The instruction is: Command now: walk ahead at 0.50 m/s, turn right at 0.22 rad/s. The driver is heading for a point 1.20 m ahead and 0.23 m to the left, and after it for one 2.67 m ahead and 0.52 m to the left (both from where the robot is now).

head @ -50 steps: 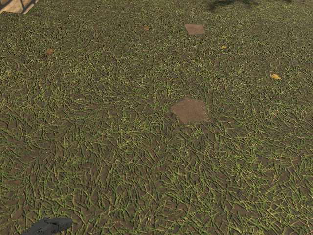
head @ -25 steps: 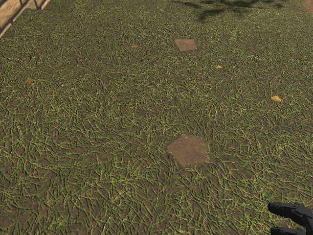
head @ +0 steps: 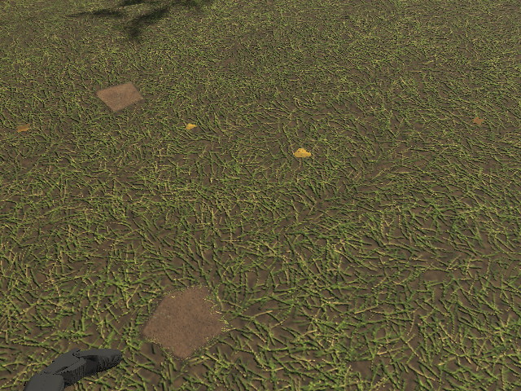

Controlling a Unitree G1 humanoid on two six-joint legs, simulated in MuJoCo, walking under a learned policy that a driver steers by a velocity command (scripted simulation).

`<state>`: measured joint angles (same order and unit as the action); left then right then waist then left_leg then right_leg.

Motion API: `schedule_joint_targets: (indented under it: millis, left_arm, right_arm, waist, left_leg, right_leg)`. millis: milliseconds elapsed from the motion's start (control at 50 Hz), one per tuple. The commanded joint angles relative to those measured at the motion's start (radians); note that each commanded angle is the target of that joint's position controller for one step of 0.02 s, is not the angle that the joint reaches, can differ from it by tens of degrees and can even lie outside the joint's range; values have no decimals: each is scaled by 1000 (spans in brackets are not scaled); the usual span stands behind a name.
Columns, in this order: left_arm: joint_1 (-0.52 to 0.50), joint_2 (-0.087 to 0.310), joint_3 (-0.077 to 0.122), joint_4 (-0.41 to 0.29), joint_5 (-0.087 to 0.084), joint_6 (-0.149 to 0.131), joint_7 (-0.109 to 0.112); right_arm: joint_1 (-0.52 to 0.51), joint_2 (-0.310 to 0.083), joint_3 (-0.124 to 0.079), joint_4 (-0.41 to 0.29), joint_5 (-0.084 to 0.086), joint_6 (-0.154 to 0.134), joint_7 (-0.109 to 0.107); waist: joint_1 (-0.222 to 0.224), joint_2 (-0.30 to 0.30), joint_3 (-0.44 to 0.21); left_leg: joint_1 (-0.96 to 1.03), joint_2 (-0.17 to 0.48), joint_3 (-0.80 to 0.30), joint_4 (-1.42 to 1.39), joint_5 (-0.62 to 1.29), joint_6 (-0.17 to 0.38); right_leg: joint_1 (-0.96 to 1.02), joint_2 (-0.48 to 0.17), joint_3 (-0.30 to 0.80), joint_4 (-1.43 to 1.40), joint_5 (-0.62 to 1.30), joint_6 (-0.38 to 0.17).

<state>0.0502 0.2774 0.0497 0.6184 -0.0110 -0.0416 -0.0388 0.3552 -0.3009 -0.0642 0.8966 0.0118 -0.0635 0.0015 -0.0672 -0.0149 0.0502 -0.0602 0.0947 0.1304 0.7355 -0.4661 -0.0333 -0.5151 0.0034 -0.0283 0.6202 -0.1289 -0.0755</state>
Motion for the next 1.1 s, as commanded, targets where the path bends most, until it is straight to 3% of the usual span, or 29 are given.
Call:
schedule_joint_targets:
  millis: [20, 40, 60, 100, 140, 160, 220, 340, 420, 460, 480, 500, 520, 540, 560, 580, 600, 620, 660, 740, 840, 900, 960, 1000, 1020, 1040, 1060, 1080, 1100]
  left_arm:
    - [377, 219, 68, 30, 3, -6, 10]
    - [319, 188, 58, 32, 2, -12, 9]
    - [253, 153, 48, 33, 2, -16, 8]
    - [181, 111, 36, 23, 16, -26, 5]
    - [176, 117, 40, 35, 12, -40, 7]
    - [258, 60, 18, 69, 92, -88, 5]
    - [267, 94, 23, 74, 98, -106, -10]
    - [366, 122, 18, 146, 95, -87, -55]
    - [373, 143, 19, 188, 94, -80, -47]
    - [353, 164, 25, 201, 86, -73, -36]
    - [357, 172, 25, 206, 86, -72, -33]
    - [384, 132, 12, 209, 106, -75, -34]
    - [608, -13, -33, 207, 133, -87, -27]
    - [574, -2, -41, 204, 118, -91, -54]
    - [314, 65, -9, 154, 80, -80, -54]
    - [243, 79, -1, 142, 72, -83, -26]
    - [263, 79, -8, 150, 96, -85, -1]
    - [254, 39, -25, 152, 113, -85, 8]
    - [260, 8, -36, 160, 110, -67, 6]
    - [178, 14, -41, 151, 97, -47, -12]
    - [45, 11, -45, 119, 91, -35, -21]
    - [-51, 17, -40, 81, 94, -31, -24]
    - [-125, 49, -29, 49, 89, -40, -2]
    - [-85, 64, -23, 51, 65, -55, 10]
    - [42, 108, -7, 83, 48, -68, 17]
    - [254, 184, 11, 126, 47, -78, 21]
    - [468, 171, 2, 156, 51, -69, 15]
    - [556, 127, 10, 202, 86, -73, 20]
    - [429, 132, 12, 197, 77, -76, 21]
  right_arm:
    - [-40, -147, -16, -112, 32, -56, 17]
    - [-106, -134, -10, -133, 40, -61, 15]
    - [-125, -124, -10, -128, 20, -60, 7]
    - [-77, -112, -16, -108, 5, -34, 4]
    - [-56, -76, -10, -97, 1, -14, 3]
    - [-53, 20, 48, -104, -144, -31, 41]
    - [-161, -36, 42, -131, -102, -29, 56]
    - [-312, -28, 76, -205, -87, -7, 59]
    - [-383, -58, 75, -245, -71, -9, 46]
    - [-371, -82, 64, -250, -61, -15, 41]
    - [-315, -123, 45, -237, -49, -25, 38]
    - [-158, -169, 24, -191, -33, -37, 33]
    - [57, -205, 20, -145, -40, -33, 31]
    - [245, -169, 22, -95, -58, -28, 23]
    - [300, -153, 14, -44, -68, -42, 18]
    - [163, -149, 12, -58, -53, -51, 17]
    - [70, -94, 26, -76, -51, -48, 9]
    - [26, -40, 43, -80, -50, -49, 8]
    - [-58, -1, 52, -111, -60, -54, 3]
    - [-32, -52, 26, -112, -87, -75, 19]
    - [95, -47, 27, -58, -85, -71, 65]
    - [142, -44, 28, -24, -97, -54, 92]
    - [144, -61, 22, -10, -80, -49, 98]
    - [74, -99, 10, -25, -68, -49, 91]
    - [66, -103, 9, -29, -77, -55, 87]
    - [115, -13, 34, -54, -84, -66, 79]
    - [280, 107, 76, -62, -100, -82, 85]
    - [96, -15, 37, -54, -75, -77, 96]
    - [41, -24, 33, -63, -63, -73, 76]
  waist:
    - [196, -99, -377]
    - [173, -92, -240]
    - [134, -47, -160]
    - [66, -75, -115]
    - [44, -58, -101]
    - [49, -75, -47]
    - [81, -42, -25]
    - [121, -55, 8]
    - [119, -55, 27]
    - [83, -50, 5]
    - [45, -42, -50]
    - [0, 11, -185]
    - [31, 216, -498]
    - [-77, 238, -559]
    - [-145, 145, -267]
    - [-80, 123, -88]
    - [-29, 102, -89]
    - [16, 81, -86]
    - [72, 53, -96]
    - [49, 39, -57]
    - [12, 41, -41]
    - [0, 72, -32]
    - [1, 74, -4]
    - [65, 64, -34]
    - [110, 59, -104]
    - [153, -98, -325]
    - [178, -329, -608]
    - [263, -134, -332]
    - [198, -74, -134]
  left_leg:
    - [-693, -43, -205, 621, -90, 35]
    - [-715, -2, -182, 576, -17, 49]
    - [-686, 33, -173, 498, 58, 50]
    - [-557, 65, -184, 425, 145, 44]
    - [-536, 67, -178, 378, 197, 26]
    - [-594, 49, -189, 389, 282, 38]
    - [-715, 42, -186, 218, 457, 24]
    - [-615, -14, -138, -72, 604, 33]
    - [-605, -45, -143, -182, 539, 81]
    - [-479, -87, -91, -237, 526, 121]
    - [-308, -125, -49, -232, 535, 151]
    - [-21, -112, -80, -157, 579, 209]
    - [534, 124, -401, -122, 711, 432]
    - [718, 276, -784, -327, 426, 490]
    - [508, 214, -742, -434, 126, 333]
    - [256, 198, -648, -469, 12, 287]
    - [100, 183, -577, -496, 102, 298]
    - [2, 170, -512, -521, 223, 300]
    - [-113, 146, -433, -585, 289, 300]
    - [-159, 125, -317, -623, 406, 330]
    - [-132, 79, -213, -546, 664, 312]
    - [-113, 82, -228, -502, 630, 301]
    - [-23, 115, -292, -461, 595, 281]
    - [-45, 96, -289, -367, 739, 240]
    - [-145, 47, -264, -254, 819, 190]
    - [-328, -74, -196, 52, 584, 105]
    - [-622, -216, -167, 445, -205, 36]
    - [-808, -164, -267, 664, -153, 61]
    - [-820, -96, -263, 697, -19, 83]
  right_leg:
    - [872, -366, 669, -272, -40, -260]
    - [720, -315, 509, -279, 12, -220]
    - [578, -270, 406, -302, 69, -190]
    - [395, -223, 310, -373, 136, -176]
    - [335, -220, 269, -433, 148, -197]
    - [295, -214, 252, -454, -31, -182]
    - [333, -213, 220, -468, -46, -188]
    - [352, -218, 149, -437, 81, -200]
    - [526, -268, 164, -415, 147, -155]
    - [556, -258, 135, -355, 334, -115]
    - [523, -212, 92, -267, 499, -73]
    - [433, -126, 19, -58, 531, -5]
    - [131, 0, 15, 258, 118, 70]
    - [-137, 128, 71, 491, -467, 81]
    - [-308, 70, 161, 649, -418, 32]
    - [-339, -9, 152, 672, -311, 16]
    - [-259, -63, 159, 615, -244, 3]
    - [-187, -102, 153, 570, -186, -1]
    - [-109, -127, 133, 511, -178, 18]
    - [-192, -137, 83, 327, 18, 65]
    - [-149, -96, 42, 80, 273, 73]
    - [-99, -57, 14, 70, 226, 59]
    - [-77, -41, 10, 6, 58, 34]
    - [121, -9, -28, -86, 74, -4]
    - [367, -9, -19, -39, 149, -47]
    - [765, -164, 130, 24, 414, -212]
    - [1166, -448, 606, -136, 335, -459]
    - [955, -400, 646, -238, 109, -335]
    - [681, -391, 488, -279, 6, -260]
